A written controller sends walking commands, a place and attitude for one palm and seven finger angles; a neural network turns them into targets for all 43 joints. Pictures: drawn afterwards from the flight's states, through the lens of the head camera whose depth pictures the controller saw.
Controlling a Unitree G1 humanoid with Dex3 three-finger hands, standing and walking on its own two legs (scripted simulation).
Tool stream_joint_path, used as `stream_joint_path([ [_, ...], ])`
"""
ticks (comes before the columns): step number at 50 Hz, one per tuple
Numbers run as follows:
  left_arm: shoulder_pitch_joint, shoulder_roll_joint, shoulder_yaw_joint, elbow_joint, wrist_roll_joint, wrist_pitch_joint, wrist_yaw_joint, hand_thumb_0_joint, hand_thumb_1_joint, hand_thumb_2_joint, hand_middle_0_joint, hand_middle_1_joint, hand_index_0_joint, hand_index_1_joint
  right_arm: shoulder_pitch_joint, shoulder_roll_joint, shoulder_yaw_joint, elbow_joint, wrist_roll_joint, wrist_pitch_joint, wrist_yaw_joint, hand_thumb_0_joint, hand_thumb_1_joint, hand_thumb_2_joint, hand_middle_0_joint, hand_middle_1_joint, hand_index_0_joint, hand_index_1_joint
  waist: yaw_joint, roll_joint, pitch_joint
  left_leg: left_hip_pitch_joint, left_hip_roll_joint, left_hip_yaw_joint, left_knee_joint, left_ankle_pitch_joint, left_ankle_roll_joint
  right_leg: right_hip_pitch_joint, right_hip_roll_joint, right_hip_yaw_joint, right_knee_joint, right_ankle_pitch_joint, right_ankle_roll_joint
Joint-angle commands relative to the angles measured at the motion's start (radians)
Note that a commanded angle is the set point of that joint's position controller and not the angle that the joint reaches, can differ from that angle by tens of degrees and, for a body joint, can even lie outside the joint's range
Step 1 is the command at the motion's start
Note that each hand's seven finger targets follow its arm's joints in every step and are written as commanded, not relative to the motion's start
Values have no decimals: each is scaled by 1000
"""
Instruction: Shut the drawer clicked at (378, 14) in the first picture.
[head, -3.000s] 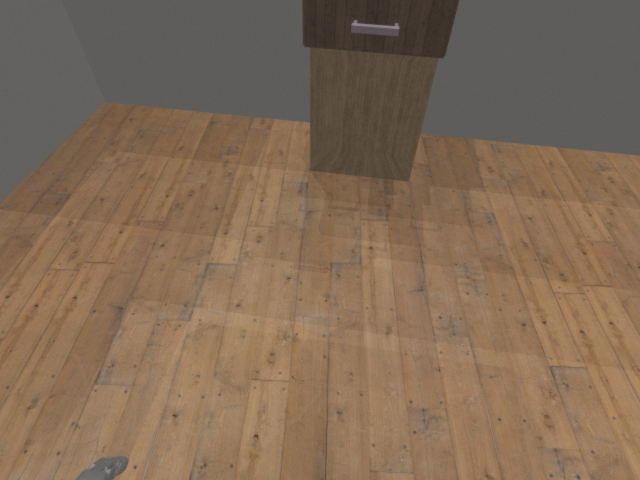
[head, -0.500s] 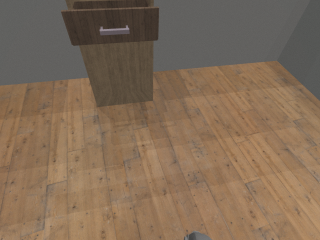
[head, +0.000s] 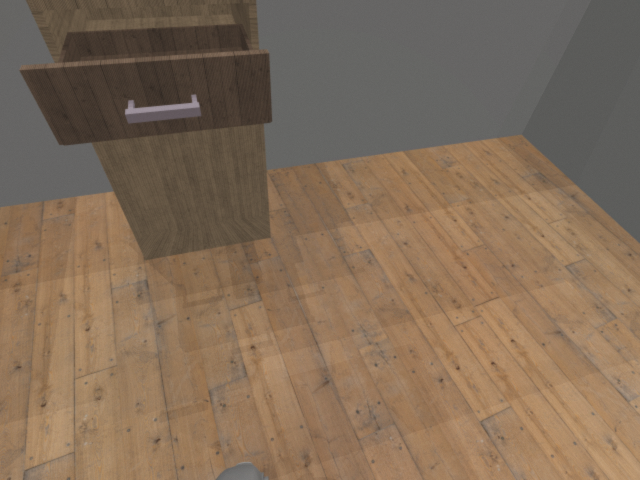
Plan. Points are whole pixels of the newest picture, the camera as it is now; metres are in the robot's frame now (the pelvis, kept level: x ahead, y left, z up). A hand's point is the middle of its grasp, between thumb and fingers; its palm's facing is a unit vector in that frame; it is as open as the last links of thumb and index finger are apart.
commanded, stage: walk to a spot facing it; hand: left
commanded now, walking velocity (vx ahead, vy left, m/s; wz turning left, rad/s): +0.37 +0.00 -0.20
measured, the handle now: (163, 107) +0.76 +0.37 +0.04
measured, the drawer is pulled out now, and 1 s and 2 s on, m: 0.28 0.28 0.28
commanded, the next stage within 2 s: turn to face it in 0.40 s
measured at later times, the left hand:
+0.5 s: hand (226, 360) +0.33 +0.18 -0.17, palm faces -0.22 -0.96 -0.18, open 7.3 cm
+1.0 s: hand (259, 308) +0.44 +0.14 -0.17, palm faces -0.02 -0.98 -0.17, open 7.3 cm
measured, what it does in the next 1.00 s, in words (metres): walks ahead: left foot, then right foot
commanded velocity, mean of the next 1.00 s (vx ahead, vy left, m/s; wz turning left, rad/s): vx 0.12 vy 0.00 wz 0.07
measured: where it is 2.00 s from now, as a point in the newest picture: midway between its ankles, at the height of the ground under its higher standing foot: (325, 464)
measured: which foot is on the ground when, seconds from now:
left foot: up 0.00-0.04, down 0.06-0.60, up 0.62-1.00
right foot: down 0.00-0.06, up 0.08-0.56, down 0.58-1.00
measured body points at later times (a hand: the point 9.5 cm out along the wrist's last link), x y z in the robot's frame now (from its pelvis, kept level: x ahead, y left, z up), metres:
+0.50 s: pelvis +0.21 +0.02 +0.00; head +0.24 +0.01 +0.45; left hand +0.34 +0.23 -0.15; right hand +0.08 -0.17 -0.15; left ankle +0.12 +0.12 -0.74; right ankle +0.31 -0.13 -0.70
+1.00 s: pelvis +0.31 -0.03 -0.01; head +0.33 -0.01 +0.44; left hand +0.44 +0.19 -0.15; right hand +0.36 -0.27 -0.15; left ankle +0.34 +0.09 -0.71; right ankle +0.33 -0.12 -0.74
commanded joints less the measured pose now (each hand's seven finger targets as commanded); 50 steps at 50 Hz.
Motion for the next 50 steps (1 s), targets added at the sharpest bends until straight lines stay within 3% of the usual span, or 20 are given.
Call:
stream_joint_path([
  [1,-2,137,34,-43,-9,-15,1,0,900,900,-200,-300,-200,-300,114,-79,-15,-21,-3,-39,-7,0,-900,-900,200,300,200,300,-64,-24,31,321,-48,50,-192,15,15,-207,-198,152,-40,33,-110],
  [2,5,99,28,-53,-13,-14,-4,0,900,900,-200,-300,-200,-300,242,-145,-29,16,-9,-46,-19,0,-900,-900,200,300,200,300,-115,125,-26,489,25,-74,-284,-85,47,-289,-122,97,197,83,-76],
  [3,32,32,19,-74,-23,-10,-13,0,900,900,-200,-300,-200,-300,356,-262,-56,40,-24,-49,-29,0,-900,-900,200,300,200,300,-135,392,-89,612,292,-426,-459,-237,131,-476,-2,-27,537,-178,-20],
  [4,-24,63,19,-100,-11,-11,-9,0,900,900,-200,-300,-200,-300,373,-253,-48,47,-17,-39,-37,0,-900,-900,200,300,200,300,-145,357,-70,569,348,-565,-560,-359,164,-550,-3,70,725,-252,-30],
  [5,-67,67,21,-100,-8,-8,-8,0,900,900,-200,-300,-200,-300,308,-214,-37,30,-11,-37,-45,0,-900,-900,200,300,200,300,-122,264,-19,492,352,-547,-569,-379,170,-601,-58,107,835,-178,-36],
  [7,-51,43,26,-66,-1,2,-23,0,900,900,-200,-300,-200,-300,168,-122,-11,-4,-9,-48,-47,0,-900,-900,200,300,200,300,-50,112,81,333,271,-318,-580,-264,127,-568,-118,120,845,-14,-26],
  [9,12,8,23,-41,2,24,-23,0,900,900,-200,-300,-200,-300,141,-87,-1,-5,-3,-63,-51,0,-900,-900,200,300,200,300,-8,116,64,289,208,-130,-567,-62,96,-500,-123,109,810,60,-7],
  [11,17,5,27,-45,2,37,-24,0,900,900,-200,-300,-200,-300,154,-76,-1,3,2,-71,-56,0,-900,-900,200,300,200,300,1,100,37,334,197,-47,-554,103,109,-516,-129,96,783,97,8],
  [17,-126,-8,33,-122,3,56,-36,0,900,900,-200,-300,-200,-300,221,-77,-6,29,4,-68,-59,0,-900,-900,200,300,200,300,-14,98,79,445,204,77,-529,333,136,-631,-146,38,612,160,36],
  [23,-278,-14,27,-189,-4,49,-42,0,900,900,-200,-300,-200,-300,260,-89,-15,41,-6,-46,-58,0,-900,-900,200,300,200,300,-53,128,117,499,211,170,-454,499,139,-553,-94,-37,335,137,2],
  [25,-248,5,27,-188,-4,41,-35,0,900,900,-200,-300,-200,-300,259,-105,-22,37,-7,-37,-58,0,-900,-900,200,300,200,300,-38,117,80,523,220,182,-340,728,133,-457,-48,-66,281,89,-27],
  [27,-76,21,24,-137,5,19,-21,0,900,900,-200,-300,-200,-300,235,-125,-19,39,1,-34,-56,0,-900,-900,200,300,200,300,36,125,-47,488,180,198,-127,834,103,-189,5,-95,175,164,-49],
  [28,56,75,36,-92,9,2,-11,0,900,900,-200,-300,-200,-300,224,-112,-13,41,11,-35,-50,0,-900,-900,200,300,200,300,101,65,-146,361,134,201,78,687,66,65,-42,-55,99,356,-59],
  [29,154,188,58,-63,5,-13,6,0,900,900,-200,-300,-200,-300,277,-33,-2,30,31,-35,-45,0,-900,-900,200,300,200,300,116,-173,-299,76,-5,172,383,-48,20,373,-349,293,130,828,-165],
  [30,166,223,50,-54,-20,-11,10,0,900,900,-200,-300,-200,-300,283,-23,3,20,32,-25,-56,0,-900,-900,200,300,200,300,91,-142,-337,30,-68,18,588,-408,17,347,-477,361,115,1193,-251],
  [31,108,213,44,-73,-21,-14,19,0,900,900,-200,-300,-200,-300,261,-16,6,20,29,-14,-57,0,-900,-900,200,300,200,300,83,-171,-363,34,-51,-103,619,-350,20,267,-468,348,52,1069,-247],
  [34,-117,105,10,-117,-18,-3,32,0,900,900,-200,-300,-200,-300,210,-6,6,40,9,27,-56,0,-900,-900,200,300,200,300,-9,-35,-77,45,-6,-122,573,-194,13,-122,-386,165,-80,661,-156],
  [36,-195,94,8,-135,-13,1,35,0,900,900,-200,-300,-200,-300,255,4,8,50,6,53,-49,0,-900,-900,200,300,200,300,-61,-68,-56,75,-7,-106,483,-162,-4,-212,-355,55,-117,519,-127],
  [42,-175,91,24,-161,-10,26,35,0,900,900,-200,-300,-200,-300,135,-21,-6,-24,-1,72,-28,0,-900,-900,200,300,200,300,-29,-115,-31,17,-22,-38,334,-136,-21,-177,-355,-18,-155,258,-116],
  [50,-141,158,53,-189,-1,49,38,0,900,900,-200,-300,-200,-300,12,-58,-15,-136,1,61,-10,0,-900,-900,200,300,200,300,-4,-108,-43,103,-35,14,-11,-149,3,-108,-414,-60,-7,225,-96],
])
